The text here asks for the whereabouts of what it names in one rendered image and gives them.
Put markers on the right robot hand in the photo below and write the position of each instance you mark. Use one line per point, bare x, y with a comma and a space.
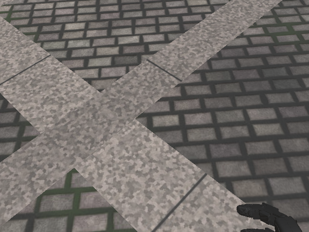
269, 215

